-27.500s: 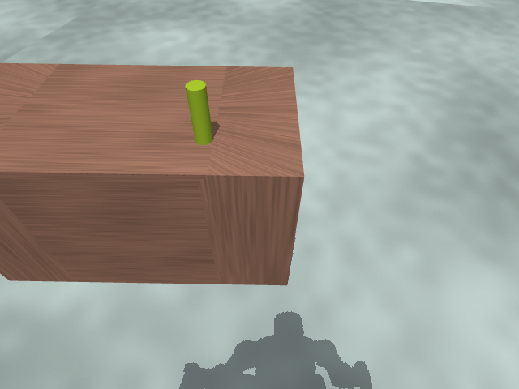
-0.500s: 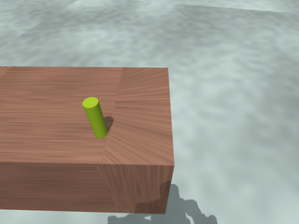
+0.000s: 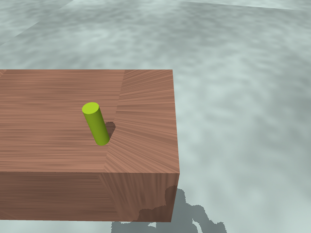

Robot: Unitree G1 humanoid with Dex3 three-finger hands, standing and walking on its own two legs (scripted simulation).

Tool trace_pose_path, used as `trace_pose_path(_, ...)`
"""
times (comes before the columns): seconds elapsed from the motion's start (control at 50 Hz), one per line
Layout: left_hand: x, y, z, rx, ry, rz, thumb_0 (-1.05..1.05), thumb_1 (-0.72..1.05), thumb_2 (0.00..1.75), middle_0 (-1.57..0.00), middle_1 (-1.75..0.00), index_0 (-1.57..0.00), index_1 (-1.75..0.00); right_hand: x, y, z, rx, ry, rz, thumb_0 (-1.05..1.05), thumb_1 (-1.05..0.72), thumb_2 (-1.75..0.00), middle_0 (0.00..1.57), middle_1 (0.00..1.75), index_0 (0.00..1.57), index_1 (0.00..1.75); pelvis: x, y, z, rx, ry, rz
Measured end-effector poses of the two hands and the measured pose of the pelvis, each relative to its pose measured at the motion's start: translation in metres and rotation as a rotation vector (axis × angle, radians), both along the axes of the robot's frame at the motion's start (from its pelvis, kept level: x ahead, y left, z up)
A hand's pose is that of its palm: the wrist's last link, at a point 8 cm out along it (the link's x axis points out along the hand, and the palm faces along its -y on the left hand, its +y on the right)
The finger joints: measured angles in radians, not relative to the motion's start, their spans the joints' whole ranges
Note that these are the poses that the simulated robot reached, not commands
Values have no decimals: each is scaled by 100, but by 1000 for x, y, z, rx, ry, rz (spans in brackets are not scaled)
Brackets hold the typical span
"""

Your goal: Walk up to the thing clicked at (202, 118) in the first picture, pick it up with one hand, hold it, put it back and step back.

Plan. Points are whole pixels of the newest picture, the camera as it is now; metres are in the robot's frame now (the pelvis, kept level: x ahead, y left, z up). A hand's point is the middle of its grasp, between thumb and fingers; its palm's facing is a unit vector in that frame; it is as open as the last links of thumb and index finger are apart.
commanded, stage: stand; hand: left
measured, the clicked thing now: (97, 125) +0.48 +0.22 -0.04
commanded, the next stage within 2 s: step back in 0.80 s
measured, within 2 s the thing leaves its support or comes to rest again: neither
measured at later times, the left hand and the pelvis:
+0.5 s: hand out of the picture +0.07 +0.25 -0.16, palm faces -0.01 -0.94 -0.34, open 7.4 cm; pelvis +0.00 +0.00 +0.00, yaw +0 degrees
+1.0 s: hand out of the picture +0.08 +0.28 -0.16, palm faces -0.02 -0.93 -0.38, open 7.4 cm; pelvis -0.03 +0.02 -0.01, yaw -1 degrees
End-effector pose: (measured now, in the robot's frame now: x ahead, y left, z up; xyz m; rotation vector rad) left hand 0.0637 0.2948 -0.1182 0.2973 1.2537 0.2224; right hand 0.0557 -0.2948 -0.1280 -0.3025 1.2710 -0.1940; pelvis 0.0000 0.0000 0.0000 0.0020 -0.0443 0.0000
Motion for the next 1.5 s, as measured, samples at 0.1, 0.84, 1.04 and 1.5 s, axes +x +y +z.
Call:
trace_pose_path(0.1, 2, 0, 0, -3, -3, -4, 1, 90, 90, -21, -30, -20, -30, 1, 0, 1, 0, -5, -1, 1, -90, -90, 20, 30, 21, 30, 0, 0, 0, -1, 1, -2)
trace_pose_path(0.84, 8, 5, 0, -1, -12, -8, 1, 90, 90, -21, -30, -21, -30, 1, 0, 1, 1, -4, -15, 1, -90, -90, 21, 30, 21, 30, 0, 2, -1, -1, 13, -13)
trace_pose_path(1.04, 16, 42, -11, 48, -68, -75, 1, 90, 90, -21, -31, -21, -30, -18, -1, 2, -68, -28, -28, 1, -90, -90, 20, 30, 21, 30, -42, 29, -18, 10, 26, -14)
trace_pose_path(1.5, -68, 40, -15, 50, -44, -151, 1, 90, 90, -21, -30, -20, -30, -120, 19, -16, -50, -66, -79, 1, -90, -90, 21, 30, 21, 30, -127, 39, -27, -24, 3, -89)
